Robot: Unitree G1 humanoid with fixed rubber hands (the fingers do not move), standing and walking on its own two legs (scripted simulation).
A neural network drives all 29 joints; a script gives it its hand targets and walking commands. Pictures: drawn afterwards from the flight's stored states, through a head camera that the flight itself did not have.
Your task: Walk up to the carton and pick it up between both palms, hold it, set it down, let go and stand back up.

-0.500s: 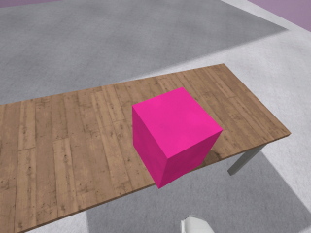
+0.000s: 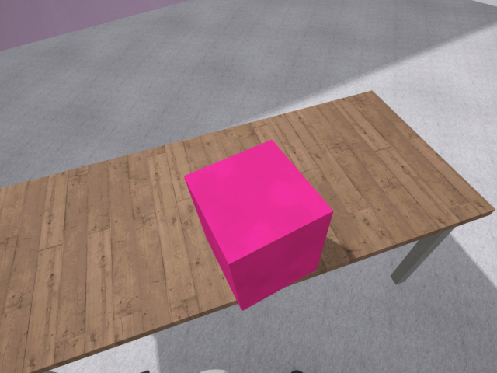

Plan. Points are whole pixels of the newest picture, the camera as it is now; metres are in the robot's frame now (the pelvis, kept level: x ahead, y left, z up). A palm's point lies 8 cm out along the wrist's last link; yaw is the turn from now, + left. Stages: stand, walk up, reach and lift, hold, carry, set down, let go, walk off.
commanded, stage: walk up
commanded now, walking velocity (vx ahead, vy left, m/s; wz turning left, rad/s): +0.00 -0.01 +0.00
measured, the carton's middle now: (256, 227) +0.41 +0.02 -0.09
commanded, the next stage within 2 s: none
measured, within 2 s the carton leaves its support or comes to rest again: neither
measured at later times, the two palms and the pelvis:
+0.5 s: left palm out of the picture -0.06 +0.23 -0.14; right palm out of the picture -0.03 -0.19 -0.14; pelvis -0.03 +0.01 +0.01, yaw +0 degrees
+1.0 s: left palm out of the picture +0.06 +0.13 -0.12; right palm out of the picture +0.07 -0.43 -0.13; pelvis +0.02 -0.14 +0.00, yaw +17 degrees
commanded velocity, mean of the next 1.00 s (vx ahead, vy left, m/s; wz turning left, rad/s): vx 0.06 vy -0.11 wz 0.26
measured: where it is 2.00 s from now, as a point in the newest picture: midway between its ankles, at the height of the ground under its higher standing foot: outside the picture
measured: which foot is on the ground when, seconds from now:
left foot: up 0.00-0.10, down 0.12-0.92, up 0.94-1.00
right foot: down 0.00-0.56, up 0.58-0.90, down 0.92-1.00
